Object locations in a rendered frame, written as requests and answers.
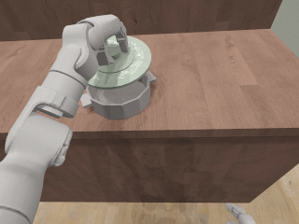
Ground left robot forearm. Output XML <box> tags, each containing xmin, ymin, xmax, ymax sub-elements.
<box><xmin>5</xmin><ymin>20</ymin><xmax>105</xmax><ymax>154</ymax></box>

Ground robot left hand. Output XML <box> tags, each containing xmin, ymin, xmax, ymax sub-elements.
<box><xmin>85</xmin><ymin>14</ymin><xmax>129</xmax><ymax>66</ymax></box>

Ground left robot upper arm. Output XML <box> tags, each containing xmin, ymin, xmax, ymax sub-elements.
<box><xmin>0</xmin><ymin>112</ymin><xmax>73</xmax><ymax>224</ymax></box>

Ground table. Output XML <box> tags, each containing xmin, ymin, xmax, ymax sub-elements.
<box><xmin>0</xmin><ymin>0</ymin><xmax>299</xmax><ymax>203</ymax></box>

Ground robot right hand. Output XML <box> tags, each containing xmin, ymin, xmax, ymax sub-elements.
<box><xmin>225</xmin><ymin>203</ymin><xmax>256</xmax><ymax>224</ymax></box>

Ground knob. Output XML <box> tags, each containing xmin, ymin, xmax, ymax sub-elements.
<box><xmin>106</xmin><ymin>44</ymin><xmax>121</xmax><ymax>61</ymax></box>

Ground pot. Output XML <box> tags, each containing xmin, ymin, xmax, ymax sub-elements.
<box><xmin>80</xmin><ymin>71</ymin><xmax>157</xmax><ymax>120</ymax></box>

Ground lid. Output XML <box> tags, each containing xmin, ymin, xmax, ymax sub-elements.
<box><xmin>88</xmin><ymin>35</ymin><xmax>151</xmax><ymax>90</ymax></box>

